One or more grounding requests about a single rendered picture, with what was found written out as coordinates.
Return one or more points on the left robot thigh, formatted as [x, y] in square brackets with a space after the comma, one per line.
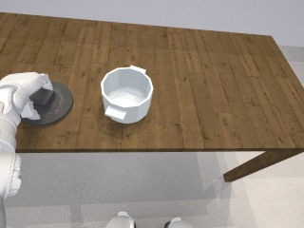
[121, 222]

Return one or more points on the left robot upper arm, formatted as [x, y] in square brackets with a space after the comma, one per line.
[10, 180]

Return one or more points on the lid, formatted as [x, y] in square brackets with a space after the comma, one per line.
[59, 107]

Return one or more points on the robot left forearm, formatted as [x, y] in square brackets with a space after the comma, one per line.
[13, 98]

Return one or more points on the table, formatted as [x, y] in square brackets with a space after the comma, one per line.
[213, 91]

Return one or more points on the pot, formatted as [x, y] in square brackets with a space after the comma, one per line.
[127, 94]

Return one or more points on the knob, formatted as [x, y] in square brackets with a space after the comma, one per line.
[42, 97]

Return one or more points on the left robot shin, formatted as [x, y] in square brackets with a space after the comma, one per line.
[123, 214]

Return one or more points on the left robot hand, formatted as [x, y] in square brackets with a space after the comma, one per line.
[31, 81]

